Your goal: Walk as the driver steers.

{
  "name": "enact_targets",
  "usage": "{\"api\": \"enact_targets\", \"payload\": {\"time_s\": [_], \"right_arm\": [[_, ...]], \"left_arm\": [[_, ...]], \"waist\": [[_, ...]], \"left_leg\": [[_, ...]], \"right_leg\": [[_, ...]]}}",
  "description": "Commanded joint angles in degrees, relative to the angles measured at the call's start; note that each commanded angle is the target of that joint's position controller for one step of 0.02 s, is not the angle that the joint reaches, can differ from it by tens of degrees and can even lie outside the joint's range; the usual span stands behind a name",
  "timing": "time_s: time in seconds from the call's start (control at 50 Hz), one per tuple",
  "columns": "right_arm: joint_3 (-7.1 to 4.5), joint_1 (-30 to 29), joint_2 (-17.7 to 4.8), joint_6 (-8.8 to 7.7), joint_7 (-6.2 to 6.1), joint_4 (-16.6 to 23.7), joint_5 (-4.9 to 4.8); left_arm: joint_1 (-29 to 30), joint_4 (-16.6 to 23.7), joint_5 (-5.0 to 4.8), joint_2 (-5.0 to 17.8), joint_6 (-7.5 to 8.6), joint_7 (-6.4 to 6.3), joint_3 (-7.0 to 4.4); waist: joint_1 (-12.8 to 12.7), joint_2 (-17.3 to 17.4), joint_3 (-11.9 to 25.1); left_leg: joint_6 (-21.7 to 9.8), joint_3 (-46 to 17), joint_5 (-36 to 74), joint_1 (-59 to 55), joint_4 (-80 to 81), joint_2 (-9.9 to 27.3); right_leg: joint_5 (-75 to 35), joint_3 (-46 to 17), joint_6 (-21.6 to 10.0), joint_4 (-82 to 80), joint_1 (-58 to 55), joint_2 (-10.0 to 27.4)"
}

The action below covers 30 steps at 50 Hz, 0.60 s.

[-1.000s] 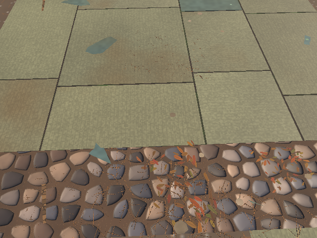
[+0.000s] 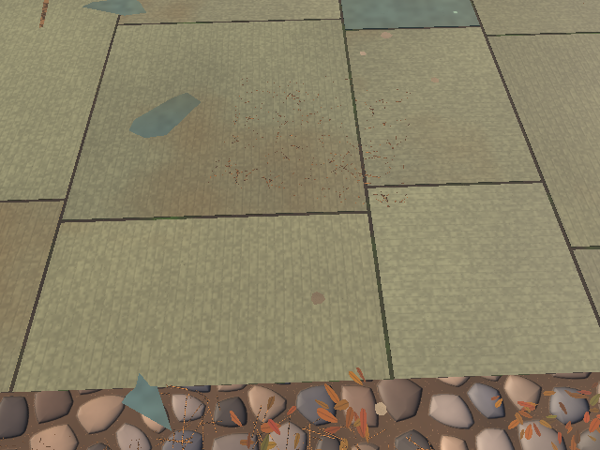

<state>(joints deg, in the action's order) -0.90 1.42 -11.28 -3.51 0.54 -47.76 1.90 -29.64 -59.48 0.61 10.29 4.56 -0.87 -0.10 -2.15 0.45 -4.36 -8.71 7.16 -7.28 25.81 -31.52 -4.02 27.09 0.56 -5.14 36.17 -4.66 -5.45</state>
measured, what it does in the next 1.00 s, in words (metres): walks ahead: right foot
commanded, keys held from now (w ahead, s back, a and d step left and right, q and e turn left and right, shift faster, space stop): w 1.00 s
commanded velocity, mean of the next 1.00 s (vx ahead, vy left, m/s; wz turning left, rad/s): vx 0.50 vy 0.00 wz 0.00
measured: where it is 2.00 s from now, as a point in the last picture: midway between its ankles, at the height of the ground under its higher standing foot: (327, 207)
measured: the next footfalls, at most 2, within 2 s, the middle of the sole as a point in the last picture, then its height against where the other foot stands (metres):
right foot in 0.54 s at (383, 442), level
left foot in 1.10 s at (303, 315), level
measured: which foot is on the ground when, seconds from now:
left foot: down 0.00-0.56, up 0.58-1.00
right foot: up 0.00-0.52, down 0.54-1.00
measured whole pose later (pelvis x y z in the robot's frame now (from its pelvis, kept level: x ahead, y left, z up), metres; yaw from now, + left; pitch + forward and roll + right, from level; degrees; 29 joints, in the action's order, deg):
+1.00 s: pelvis +0.53 -0.04 +0.03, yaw +1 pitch +0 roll -1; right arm -1.2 1.5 -11.0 -2.1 1.7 -51.3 1.2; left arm -28.1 -61.6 1.1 9.4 5.6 -0.3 -1.2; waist -3.8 1.7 -2.8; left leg -3.0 3.5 -1.5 34.0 -37.2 4.0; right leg 15.5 4.3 -4.6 9.9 -5.2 -5.2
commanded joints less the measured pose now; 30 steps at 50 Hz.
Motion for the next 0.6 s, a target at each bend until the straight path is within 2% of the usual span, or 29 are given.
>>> {"api": "enact_targets", "payload": {"time_s": [0.02,0.04,0.06,0.08,0.1,0.12,0.14,0.18,0.24,0.32,0.42,0.46,0.48,0.5,0.52,0.54,0.56,0.58,0.6], "right_arm": [[-4.45,24.6,-12.9,0.39,-0.24,-5.3,-0.93],[-3.74,17.0,-10.1,0.26,-0.08,-4.0,-1.72],[-3.03,13.6,-6.9,-0.20,0.22,-3.7,-1.58],[-2.44,13.4,-5.1,-0.84,0.26,-4.4,-1.16],[-1.95,14.3,-3.9,-1.37,0.02,-5.5,-1.16],[-1.71,15.4,-3.6,-1.93,-0.09,-6.5,-1.19],[-1.76,17.0,-4.1,-2.50,-0.14,-7.4,-1.32],[-1.98,19.2,-5.8,-3.01,-0.11,-8.7,-1.48],[-1.77,22.7,-6.2,-2.83,-0.01,-9.8,-1.64],[-1.30,27.4,-6.0,-2.66,-0.27,-11.2,-1.63],[-1.05,31.5,-6.4,-2.24,-1.09,-12.9,-0.69],[-1.24,31.0,-7.1,-2.10,-1.49,-13.3,-0.36],[-1.31,29.7,-7.5,-2.07,-1.65,-13.3,-0.34],[-1.45,28.6,-8.0,-2.04,-1.76,-13.2,-0.37],[-1.53,27.6,-8.4,-1.87,-1.66,-13.3,-0.58],[-1.31,26.7,-8.0,-1.95,-1.53,-12.7,-1.01],[-0.29,28.2,-4.2,-2.13,-1.19,-10.2,-2.37],[-0.89,32.8,-4.0,-2.11,-0.88,-11.1,-3.17],[-1.91,27.8,-7.7,-1.83,-1.07,-10.4,-1.66]], "left_arm": [[-2.8,4.1,-0.01,7.1,0.42,0.41,-1.69],[3.2,6.3,0.35,8.8,0.61,0.58,-2.13],[6.7,7.0,0.62,8.8,0.81,0.93,-2.29],[7.3,6.8,0.82,7.8,0.42,1.12,-2.33],[6.0,6.6,1.38,6.3,-0.38,1.45,-2.06],[5.4,6.2,1.50,4.6,-1.05,1.80,-1.78],[5.7,6.3,1.56,3.9,-1.46,2.06,-1.69],[9.5,7.7,1.60,4.1,-2.03,2.38,-1.77],[18.4,10.4,1.28,5.0,-2.33,2.52,-1.85],[27.0,12.8,0.62,4.2,-2.20,2.67,-1.34],[34.4,15.1,0.56,4.5,-1.80,2.57,-1.17],[34.7,15.7,0.55,5.1,-1.35,2.49,-1.40],[32.7,15.2,0.57,5.4,-1.06,2.32,-1.62],[28.3,13.9,0.64,6.1,-0.75,1.95,-2.07],[20.1,11.1,0.77,7.1,-0.28,1.48,-2.77],[9.8,7.8,1.68,9.5,0.32,0.83,-3.87],[0.7,6.6,3.24,15.4,0.62,0.17,-5.41],[1.0,6.0,1.79,16.1,-0.32,0.92,-5.93],[7.2,6.6,0.20,12.9,-0.70,1.36,-5.33]], "waist": [[8.5,4.7,18.1],[5.6,2.1,7.4],[4.5,-0.4,2.7],[2.5,-2.0,0.3],[0.8,-1.5,0.4],[0.0,-0.8,0.5],[-0.3,-0.4,0.3],[-0.3,0.8,-0.7],[1.8,1.2,-2.1],[4.6,2.5,-1.8],[6.8,3.5,-2.2],[5.8,3.7,-2.3],[4.3,3.9,-1.6],[2.3,4.4,0.5],[-1.2,3.8,4.5],[-5.3,2.5,10.1],[-6.7,-5.8,18.6],[-4.4,-13.4,23.8],[-2.2,-5.2,14.5]], "left_leg": [[-14.9,-49.0,-14.4,-42.3,14.2,25.8],[-12.5,-40.3,-20.6,-32.4,18.6,24.1],[-10.7,-35.2,-16.7,-24.5,21.2,21.9],[-8.8,-30.1,-9.9,-19.2,22.3,19.6],[-7.3,-25.9,-5.6,-15.3,23.2,17.6],[-6.5,-22.9,-2.3,-13.5,23.9,16.5],[-6.3,-20.7,1.1,-12.8,24.3,15.7],[-5.7,-17.1,3.5,-12.7,25.8,14.5],[-4.0,-14.0,8.5,-15.7,26.6,13.0],[-1.3,-11.3,15.5,-20.8,25.2,11.9],[-2.5,-11.3,22.8,-31.1,21.5,14.5],[-2.7,-11.4,28.0,-33.9,18.9,16.2],[-2.2,-10.6,34.3,-33.8,16.3,16.3],[-1.4,-9.9,42.1,-33.3,11.7,16.1],[-0.5,-8.6,45.8,-32.0,3.0,14.9],[0.5,-7.1,37.7,-23.8,-8.8,12.8],[2.4,-3.8,12.9,-7.6,-28.7,7.7],[3.4,-6.2,-22.5,6.0,-44.3,-1.1],[2.7,-10.4,-18.0,11.0,-46.1,3.4]], "right_leg": [[0.8,-4.7,-0.8,47.1,38.7,0.5],[-6.2,-5.0,-1.4,43.8,42.0,4.7],[-9.3,-4.3,-1.5,40.6,40.1,6.3],[-10.4,-4.4,-1.2,37.8,37.4,7.9],[-10.8,-4.4,-0.4,35.1,33.8,9.0],[-11.0,-3.9,0.2,33.1,31.9,9.5],[-11.5,-3.1,0.8,31.5,31.9,9.8],[-14.8,-1.6,1.8,27.6,35.2,11.1],[-22.0,0.4,3.1,19.6,41.3,12.3],[-28.6,2.7,3.8,8.2,41.7,10.8],[-26.1,3.8,2.6,0.0,42.8,8.5],[-22.0,3.8,1.1,-2.4,41.1,7.7],[-19.6,4.2,0.1,-4.1,37.2,6.5],[-17.4,4.9,-1.0,-5.5,30.9,4.6],[-18.3,5.6,-2.4,-8.8,21.5,2.8],[-19.6,2.3,-4.5,-9.9,6.7,5.8],[-13.9,-17.4,-9.1,-10.7,-10.1,22.0],[-13.7,-40.4,-15.7,-18.6,-16.3,30.7],[-10.7,-33.5,-13.7,-20.3,-8.7,27.5]]}}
